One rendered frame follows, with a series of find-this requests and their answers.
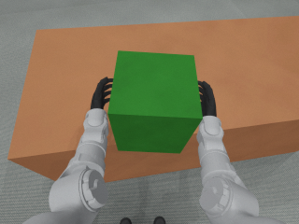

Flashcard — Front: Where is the pedestal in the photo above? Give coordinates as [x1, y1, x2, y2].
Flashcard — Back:
[7, 16, 299, 183]

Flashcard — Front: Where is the carton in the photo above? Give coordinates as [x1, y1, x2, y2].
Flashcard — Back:
[107, 50, 203, 154]

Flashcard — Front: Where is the robot right hand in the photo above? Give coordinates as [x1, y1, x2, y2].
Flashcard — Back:
[197, 80, 217, 117]

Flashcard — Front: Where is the robot left hand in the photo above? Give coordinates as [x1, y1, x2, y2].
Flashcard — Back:
[91, 77, 114, 110]

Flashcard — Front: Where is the robot left upper arm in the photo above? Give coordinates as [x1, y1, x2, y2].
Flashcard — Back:
[22, 168, 108, 224]

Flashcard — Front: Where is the left robot forearm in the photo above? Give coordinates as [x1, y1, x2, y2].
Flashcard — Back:
[49, 108, 109, 205]

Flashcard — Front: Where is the right robot forearm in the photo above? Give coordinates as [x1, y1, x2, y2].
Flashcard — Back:
[196, 116, 249, 190]

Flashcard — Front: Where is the robot right upper arm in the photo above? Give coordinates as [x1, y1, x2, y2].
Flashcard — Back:
[199, 176, 286, 224]

